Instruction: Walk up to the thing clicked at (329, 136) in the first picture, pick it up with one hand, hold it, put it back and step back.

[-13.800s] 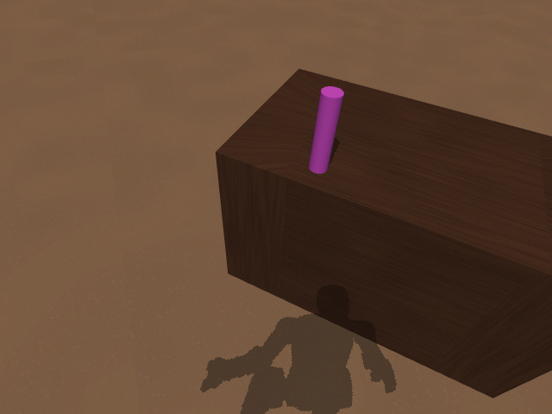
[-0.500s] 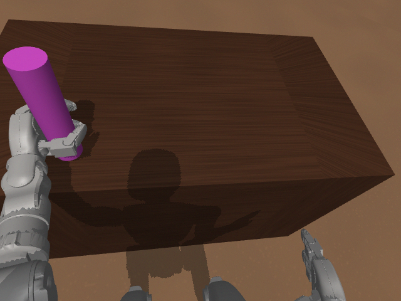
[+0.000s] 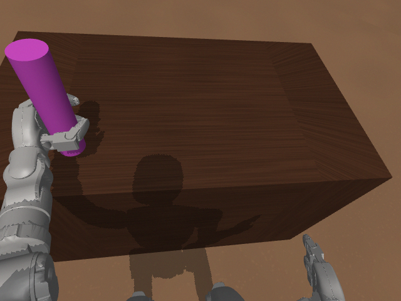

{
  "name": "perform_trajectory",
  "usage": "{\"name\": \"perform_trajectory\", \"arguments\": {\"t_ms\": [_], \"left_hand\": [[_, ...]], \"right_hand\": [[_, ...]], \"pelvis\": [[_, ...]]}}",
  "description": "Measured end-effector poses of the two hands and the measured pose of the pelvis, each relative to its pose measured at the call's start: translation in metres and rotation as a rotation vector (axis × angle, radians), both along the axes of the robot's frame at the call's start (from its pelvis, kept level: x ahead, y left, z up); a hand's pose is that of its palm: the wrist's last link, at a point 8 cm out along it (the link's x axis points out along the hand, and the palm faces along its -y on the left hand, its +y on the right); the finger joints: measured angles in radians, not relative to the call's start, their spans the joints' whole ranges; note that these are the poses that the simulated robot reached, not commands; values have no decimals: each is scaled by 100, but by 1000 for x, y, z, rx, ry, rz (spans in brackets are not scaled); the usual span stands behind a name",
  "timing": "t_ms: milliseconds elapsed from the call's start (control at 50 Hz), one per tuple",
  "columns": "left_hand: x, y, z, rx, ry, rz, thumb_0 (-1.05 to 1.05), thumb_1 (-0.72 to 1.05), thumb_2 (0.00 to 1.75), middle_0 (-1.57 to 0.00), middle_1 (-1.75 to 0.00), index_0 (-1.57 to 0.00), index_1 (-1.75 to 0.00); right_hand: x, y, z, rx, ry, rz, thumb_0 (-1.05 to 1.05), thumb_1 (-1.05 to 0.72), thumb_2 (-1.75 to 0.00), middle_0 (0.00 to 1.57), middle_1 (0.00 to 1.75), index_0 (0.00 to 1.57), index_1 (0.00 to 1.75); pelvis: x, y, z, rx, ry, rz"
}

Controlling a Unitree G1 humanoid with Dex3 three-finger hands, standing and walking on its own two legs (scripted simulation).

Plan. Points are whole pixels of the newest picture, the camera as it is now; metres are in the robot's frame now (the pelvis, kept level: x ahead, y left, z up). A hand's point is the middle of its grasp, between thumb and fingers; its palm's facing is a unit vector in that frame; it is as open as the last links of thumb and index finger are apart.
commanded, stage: lift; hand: left
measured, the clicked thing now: (54, 108) +0.46 +0.22 +0.12
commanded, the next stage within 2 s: hold in 1.32 s
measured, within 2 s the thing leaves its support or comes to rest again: neither
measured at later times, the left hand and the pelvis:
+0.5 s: hand (64, 117) +0.43 +0.19 +0.12, palm faces +0.15 -0.99 -0.01, open 7.1 cm; pelvis +0.01 +0.00 +0.02, yaw +0 degrees
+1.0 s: hand (54, 115) +0.38 +0.18 +0.19, palm faces +0.16 -0.99 -0.02, open 7.1 cm; pelvis +0.01 -0.01 +0.04, yaw +1 degrees
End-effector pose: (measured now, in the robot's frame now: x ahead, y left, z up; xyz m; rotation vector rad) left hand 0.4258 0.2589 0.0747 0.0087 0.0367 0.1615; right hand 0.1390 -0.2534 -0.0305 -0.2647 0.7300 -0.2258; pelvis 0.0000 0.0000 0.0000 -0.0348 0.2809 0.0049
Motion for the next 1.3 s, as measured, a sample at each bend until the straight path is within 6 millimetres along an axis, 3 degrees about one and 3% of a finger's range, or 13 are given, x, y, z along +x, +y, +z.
{"name": "perform_trajectory", "arguments": {"t_ms": [360,780,1300], "left_hand": [[-11,-10,27,-3,-17,-14,-1,-3,108,-90,-103,-90,-104],[-59,-24,93,17,-59,10,-1,-3,108,-90,-103,-90,-104],[-97,-35,137,10,-47,-1,-1,-3,109,-90,-102,-90,-104]], "right_hand": [[4,-14,14,-8,-43,-37,-1,55,-5,6,5,6,5],[22,-9,15,63,-99,-50,-1,56,-4,6,5,6,5],[21,-7,13,88,-144,-25,-1,54,-5,6,5,6,5]], "pelvis": [[5,-2,11,7,-46,-2],[16,-5,29,21,-162,8],[10,-9,42,32,-247,18]]}}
